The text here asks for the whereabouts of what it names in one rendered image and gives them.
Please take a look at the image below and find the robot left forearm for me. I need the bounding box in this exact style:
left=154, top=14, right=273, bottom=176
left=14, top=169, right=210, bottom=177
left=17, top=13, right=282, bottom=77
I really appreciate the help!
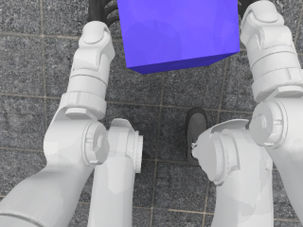
left=44, top=21, right=116, bottom=153

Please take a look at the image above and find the right robot foot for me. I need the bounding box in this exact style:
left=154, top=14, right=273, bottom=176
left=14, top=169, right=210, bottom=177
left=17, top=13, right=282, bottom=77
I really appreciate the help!
left=185, top=107, right=207, bottom=167

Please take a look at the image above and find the robot right hand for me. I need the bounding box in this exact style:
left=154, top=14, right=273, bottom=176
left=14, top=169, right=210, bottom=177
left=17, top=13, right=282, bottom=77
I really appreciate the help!
left=238, top=0, right=262, bottom=19

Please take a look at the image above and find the carton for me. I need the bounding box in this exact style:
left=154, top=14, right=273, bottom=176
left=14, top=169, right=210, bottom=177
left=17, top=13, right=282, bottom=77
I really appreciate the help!
left=116, top=0, right=240, bottom=75

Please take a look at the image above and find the robot left hand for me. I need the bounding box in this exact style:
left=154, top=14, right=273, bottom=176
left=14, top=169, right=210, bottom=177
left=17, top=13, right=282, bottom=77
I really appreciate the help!
left=88, top=0, right=120, bottom=28

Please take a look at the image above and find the robot right shin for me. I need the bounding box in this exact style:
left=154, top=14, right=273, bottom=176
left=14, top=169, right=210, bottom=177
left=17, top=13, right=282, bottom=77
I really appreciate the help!
left=191, top=119, right=273, bottom=173

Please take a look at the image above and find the robot right forearm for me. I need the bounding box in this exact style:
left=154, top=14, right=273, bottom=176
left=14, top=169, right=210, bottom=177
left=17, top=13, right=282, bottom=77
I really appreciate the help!
left=240, top=0, right=303, bottom=104

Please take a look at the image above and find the left robot upper arm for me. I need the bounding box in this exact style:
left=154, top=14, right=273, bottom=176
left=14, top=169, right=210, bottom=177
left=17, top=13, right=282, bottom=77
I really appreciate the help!
left=0, top=119, right=110, bottom=227

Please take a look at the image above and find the right robot upper arm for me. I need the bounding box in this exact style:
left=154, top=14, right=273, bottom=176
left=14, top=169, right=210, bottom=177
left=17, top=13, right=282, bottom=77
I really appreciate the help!
left=249, top=97, right=303, bottom=226

